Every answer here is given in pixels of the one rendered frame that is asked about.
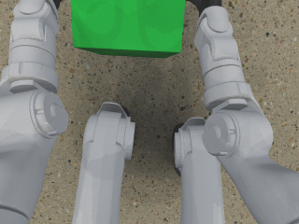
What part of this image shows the carton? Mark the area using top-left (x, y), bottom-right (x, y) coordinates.
top-left (70, 0), bottom-right (186, 58)

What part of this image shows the robot right shin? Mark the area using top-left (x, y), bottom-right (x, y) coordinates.
top-left (178, 117), bottom-right (206, 170)

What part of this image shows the right robot hand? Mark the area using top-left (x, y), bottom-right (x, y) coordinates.
top-left (186, 0), bottom-right (222, 17)

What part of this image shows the right robot forearm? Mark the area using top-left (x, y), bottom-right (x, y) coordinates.
top-left (193, 6), bottom-right (265, 116)

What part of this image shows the robot right foot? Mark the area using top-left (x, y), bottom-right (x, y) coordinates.
top-left (172, 123), bottom-right (184, 176)

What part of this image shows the left robot upper arm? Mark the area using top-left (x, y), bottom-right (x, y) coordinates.
top-left (0, 89), bottom-right (69, 224)

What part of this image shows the left robot forearm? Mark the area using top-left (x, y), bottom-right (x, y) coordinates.
top-left (0, 0), bottom-right (59, 96)

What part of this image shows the left robot hand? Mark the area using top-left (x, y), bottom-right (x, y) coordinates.
top-left (52, 0), bottom-right (62, 9)

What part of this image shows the right robot upper arm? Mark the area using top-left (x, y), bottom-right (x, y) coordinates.
top-left (202, 109), bottom-right (299, 224)

